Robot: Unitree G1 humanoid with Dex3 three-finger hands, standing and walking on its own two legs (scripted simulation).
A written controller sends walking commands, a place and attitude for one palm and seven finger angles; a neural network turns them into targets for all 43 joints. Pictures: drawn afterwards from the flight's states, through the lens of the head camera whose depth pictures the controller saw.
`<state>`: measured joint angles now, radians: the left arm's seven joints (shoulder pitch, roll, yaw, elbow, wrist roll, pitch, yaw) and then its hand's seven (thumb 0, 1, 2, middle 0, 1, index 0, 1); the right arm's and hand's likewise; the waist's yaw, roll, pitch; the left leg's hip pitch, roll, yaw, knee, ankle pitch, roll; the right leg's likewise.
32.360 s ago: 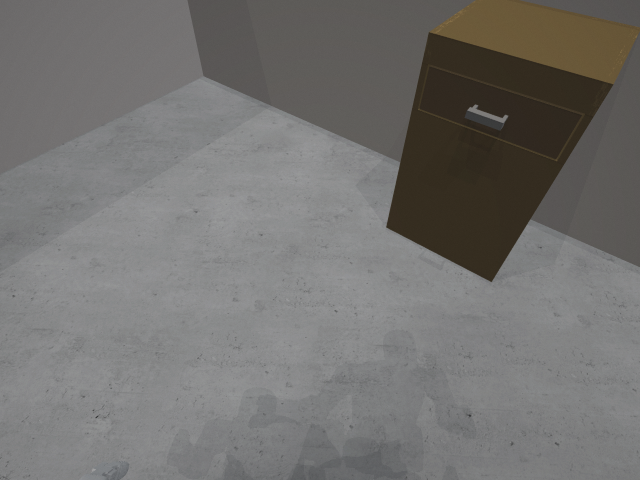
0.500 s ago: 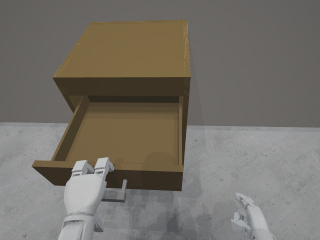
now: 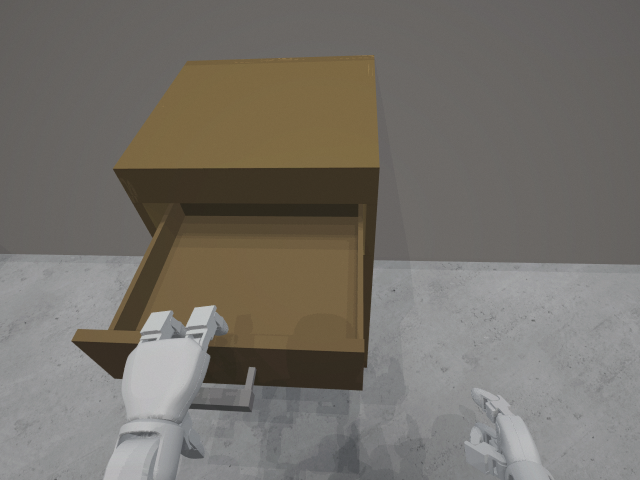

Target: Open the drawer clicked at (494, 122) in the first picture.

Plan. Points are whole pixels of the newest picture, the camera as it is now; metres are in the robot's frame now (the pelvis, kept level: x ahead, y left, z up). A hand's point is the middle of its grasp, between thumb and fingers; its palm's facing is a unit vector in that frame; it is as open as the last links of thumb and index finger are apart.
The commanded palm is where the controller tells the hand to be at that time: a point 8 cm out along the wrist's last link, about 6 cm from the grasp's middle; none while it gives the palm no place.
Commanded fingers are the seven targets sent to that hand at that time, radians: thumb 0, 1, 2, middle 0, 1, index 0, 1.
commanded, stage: lift the hand off the handle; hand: left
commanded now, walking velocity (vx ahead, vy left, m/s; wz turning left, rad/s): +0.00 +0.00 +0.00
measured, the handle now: (220, 385) +0.26 +0.20 -0.10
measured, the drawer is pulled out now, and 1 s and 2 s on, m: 0.29 0.29 0.29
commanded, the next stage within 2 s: draw the hand back to the body in 0.46 s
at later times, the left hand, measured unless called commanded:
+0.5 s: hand (184, 368) +0.22 +0.20 +0.05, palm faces +0.07 -0.14 -0.99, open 13.9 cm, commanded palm +0.19 +0.20 +0.10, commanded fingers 0.00 -0.50 0.30 -0.30 -1.20 -0.30 -1.20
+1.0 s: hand (137, 369) +0.21 +0.23 +0.08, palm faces +0.07 -0.12 -0.99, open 13.8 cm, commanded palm +0.17 +0.23 +0.14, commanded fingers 0.00 -0.50 0.30 -0.30 -1.20 -0.30 -1.20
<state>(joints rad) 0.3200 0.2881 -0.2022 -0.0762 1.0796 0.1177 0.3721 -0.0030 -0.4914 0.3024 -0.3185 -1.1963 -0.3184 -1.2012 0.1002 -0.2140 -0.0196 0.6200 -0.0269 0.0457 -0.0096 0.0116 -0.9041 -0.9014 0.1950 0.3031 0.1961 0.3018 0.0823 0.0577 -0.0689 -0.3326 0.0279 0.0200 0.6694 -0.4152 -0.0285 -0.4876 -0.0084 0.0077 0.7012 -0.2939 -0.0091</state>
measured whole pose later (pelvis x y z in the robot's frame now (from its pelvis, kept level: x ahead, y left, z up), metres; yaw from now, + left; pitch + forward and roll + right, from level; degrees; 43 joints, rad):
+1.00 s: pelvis +0.01 +0.01 +0.01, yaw +0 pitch +1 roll +0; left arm 0.38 0.38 -0.11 -0.28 1.00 0.14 0.21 0.00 -0.49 0.30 -0.32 -1.20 -0.32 -1.20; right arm 0.08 -0.22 0.01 0.62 -0.01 0.06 -0.01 0.01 -0.90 -0.90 0.20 0.30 0.20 0.30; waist 0.11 0.08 -0.02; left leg -0.18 0.02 0.01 0.53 -0.36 -0.02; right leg -0.32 -0.01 0.00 0.55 -0.24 0.00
